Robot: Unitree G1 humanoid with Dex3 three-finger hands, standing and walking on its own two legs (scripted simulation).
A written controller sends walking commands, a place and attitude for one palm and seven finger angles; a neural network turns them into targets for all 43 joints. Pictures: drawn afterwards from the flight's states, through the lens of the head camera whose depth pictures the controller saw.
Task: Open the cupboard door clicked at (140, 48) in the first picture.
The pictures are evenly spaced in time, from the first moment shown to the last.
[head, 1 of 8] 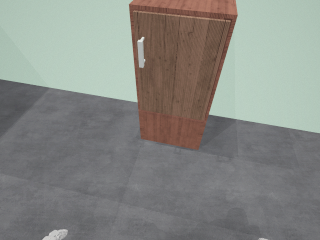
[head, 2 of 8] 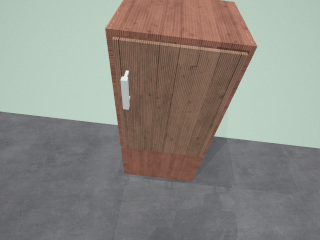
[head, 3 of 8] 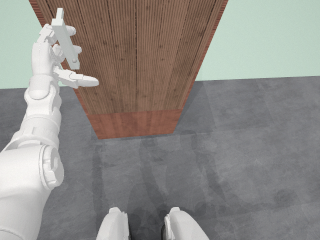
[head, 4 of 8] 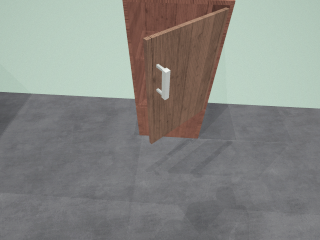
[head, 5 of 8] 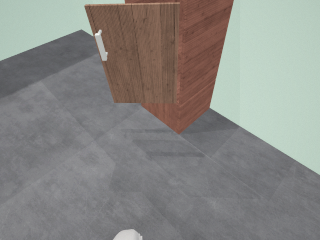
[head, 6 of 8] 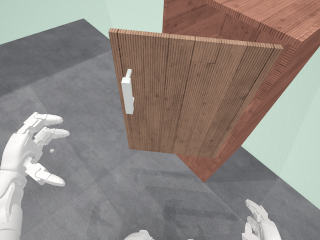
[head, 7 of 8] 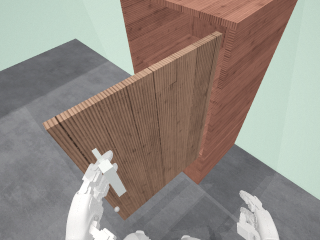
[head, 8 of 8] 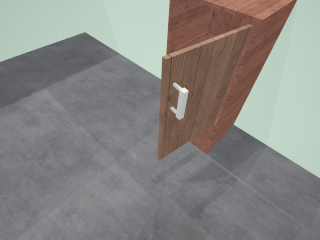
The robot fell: no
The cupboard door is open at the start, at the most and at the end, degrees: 0 86 80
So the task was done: yes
